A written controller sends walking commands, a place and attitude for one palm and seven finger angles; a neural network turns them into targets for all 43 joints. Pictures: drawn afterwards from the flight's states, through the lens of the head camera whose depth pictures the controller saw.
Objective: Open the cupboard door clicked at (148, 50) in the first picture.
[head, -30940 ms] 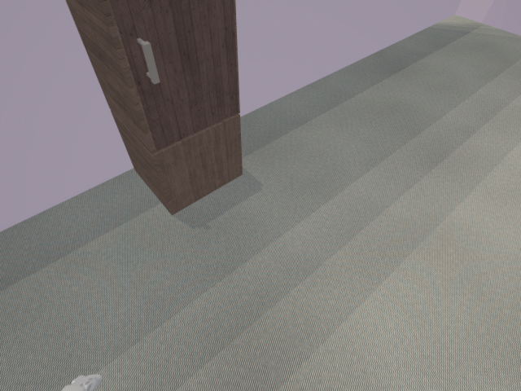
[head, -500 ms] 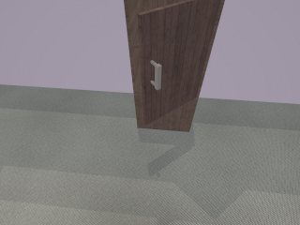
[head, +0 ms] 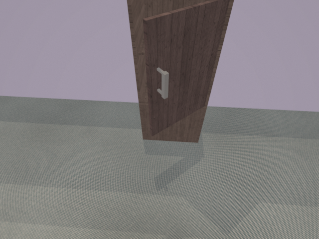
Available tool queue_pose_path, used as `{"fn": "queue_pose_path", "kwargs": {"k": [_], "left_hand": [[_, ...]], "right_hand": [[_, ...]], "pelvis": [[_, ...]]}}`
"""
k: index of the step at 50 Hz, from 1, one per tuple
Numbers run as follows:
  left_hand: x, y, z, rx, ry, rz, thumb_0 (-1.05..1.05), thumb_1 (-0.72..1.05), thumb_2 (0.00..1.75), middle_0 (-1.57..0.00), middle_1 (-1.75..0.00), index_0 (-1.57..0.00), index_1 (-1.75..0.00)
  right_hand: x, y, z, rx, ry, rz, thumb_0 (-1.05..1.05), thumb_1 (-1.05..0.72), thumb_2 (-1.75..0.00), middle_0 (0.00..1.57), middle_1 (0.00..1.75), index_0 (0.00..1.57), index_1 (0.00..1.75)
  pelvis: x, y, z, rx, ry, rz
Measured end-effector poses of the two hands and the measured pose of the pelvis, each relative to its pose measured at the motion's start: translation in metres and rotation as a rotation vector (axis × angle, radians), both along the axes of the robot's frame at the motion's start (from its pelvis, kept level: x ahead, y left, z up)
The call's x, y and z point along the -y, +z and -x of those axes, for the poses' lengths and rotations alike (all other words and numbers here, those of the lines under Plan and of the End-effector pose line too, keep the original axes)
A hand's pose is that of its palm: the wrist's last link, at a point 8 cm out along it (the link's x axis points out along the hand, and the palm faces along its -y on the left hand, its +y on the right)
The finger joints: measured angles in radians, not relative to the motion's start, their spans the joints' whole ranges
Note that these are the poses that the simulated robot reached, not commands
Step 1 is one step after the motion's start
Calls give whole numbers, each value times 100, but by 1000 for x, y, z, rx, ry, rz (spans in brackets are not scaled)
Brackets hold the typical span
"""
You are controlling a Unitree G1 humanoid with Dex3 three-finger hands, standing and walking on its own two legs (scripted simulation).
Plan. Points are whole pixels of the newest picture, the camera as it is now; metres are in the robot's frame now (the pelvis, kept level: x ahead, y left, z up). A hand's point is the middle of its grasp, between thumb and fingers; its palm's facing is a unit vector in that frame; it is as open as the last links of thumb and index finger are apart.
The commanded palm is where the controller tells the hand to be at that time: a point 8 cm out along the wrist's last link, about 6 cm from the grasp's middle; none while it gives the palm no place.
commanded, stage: look to check the result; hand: left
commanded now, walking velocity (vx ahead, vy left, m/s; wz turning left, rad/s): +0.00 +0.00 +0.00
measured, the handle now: (162, 83) +0.68 +0.02 +0.00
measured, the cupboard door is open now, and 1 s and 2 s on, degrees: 40 40 40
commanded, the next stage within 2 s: walk to a spot facing it in 0.58 s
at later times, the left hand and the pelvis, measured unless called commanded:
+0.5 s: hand out of the picture +0.05 +0.22 -0.16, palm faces +0.00 -0.96 -0.29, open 7.4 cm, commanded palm none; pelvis +0.01 +0.00 +0.00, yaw +0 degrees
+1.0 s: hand out of the picture +0.08 +0.20 -0.17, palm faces -0.10 -0.96 -0.27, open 7.4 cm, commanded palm none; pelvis +0.02 +0.00 -0.01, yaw -7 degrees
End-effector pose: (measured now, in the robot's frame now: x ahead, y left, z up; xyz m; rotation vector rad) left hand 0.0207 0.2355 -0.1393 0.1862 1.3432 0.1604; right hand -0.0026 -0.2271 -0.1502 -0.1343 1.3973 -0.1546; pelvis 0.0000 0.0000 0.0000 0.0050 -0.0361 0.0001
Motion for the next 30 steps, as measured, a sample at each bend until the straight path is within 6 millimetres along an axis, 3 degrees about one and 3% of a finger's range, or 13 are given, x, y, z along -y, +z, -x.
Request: {"fn": "queue_pose_path", "kwargs": {"k": [14, 30], "left_hand": [[-22, 6, 3, -34, 1, -49, 0, 90, 89, -20, -30, -20, -30], [-33, 15, -38, 45, -29, -78, 0, 90, 89, -20, -30, -20, -30]], "right_hand": [[24, 5, -19, 10, 22, 50, 0, -91, -90, 20, 30, 20, 30], [44, 15, -66, 95, 62, 89, 0, -90, -90, 20, 30, 20, 30]], "pelvis": [[1, 1, -4, -4, 1, 1], [3, 3, -14, -8, 6, 2]]}}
